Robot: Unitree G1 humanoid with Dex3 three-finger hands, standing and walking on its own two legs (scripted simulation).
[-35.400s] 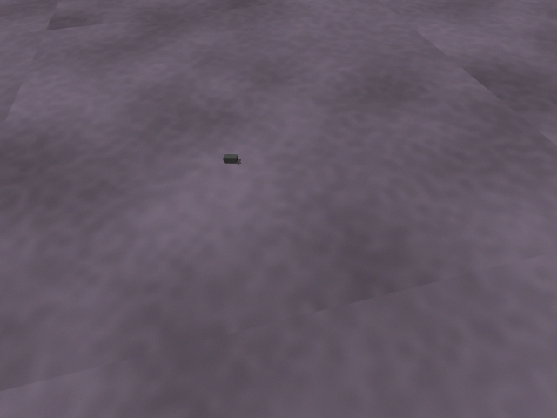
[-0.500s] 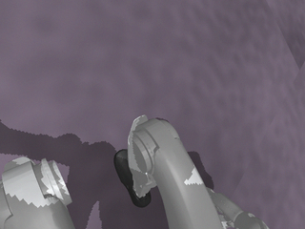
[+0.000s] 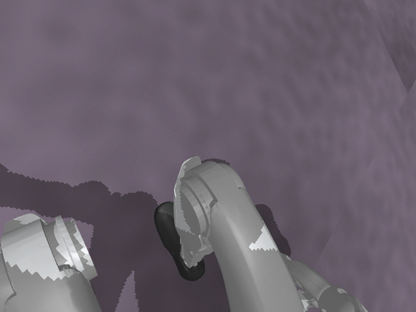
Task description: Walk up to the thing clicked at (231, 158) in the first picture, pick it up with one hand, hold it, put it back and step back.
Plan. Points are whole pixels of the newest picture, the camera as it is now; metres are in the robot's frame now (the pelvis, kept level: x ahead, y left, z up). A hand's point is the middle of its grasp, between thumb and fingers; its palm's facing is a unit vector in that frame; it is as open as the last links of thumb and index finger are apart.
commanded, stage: open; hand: left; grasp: from above
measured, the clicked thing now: out of the picture +0.45 +0.36 -0.29
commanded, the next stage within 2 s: withdraw in 0.28 s
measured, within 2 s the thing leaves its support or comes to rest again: neither
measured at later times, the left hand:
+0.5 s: hand out of the picture +0.45 +0.35 -0.25, palm faces -0.44 -0.14 -0.89, open 12.5 cm
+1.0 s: hand out of the picture +0.45 +0.37 -0.08, palm faces -0.45 -0.11 -0.89, open 13.1 cm
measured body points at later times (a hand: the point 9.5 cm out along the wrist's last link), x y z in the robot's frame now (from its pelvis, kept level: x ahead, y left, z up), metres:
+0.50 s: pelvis +0.00 +0.00 +0.00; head +0.28 +0.14 +0.32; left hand +0.46 +0.35 -0.20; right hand +0.07 -0.25 -0.05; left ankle +0.06 +0.12 -0.27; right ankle +0.12 -0.12 -0.27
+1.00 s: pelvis +0.00 -0.01 +0.05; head +0.23 +0.10 +0.43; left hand +0.47 +0.38 -0.03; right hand +0.10 -0.26 -0.05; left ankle +0.06 +0.12 -0.27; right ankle +0.12 -0.12 -0.27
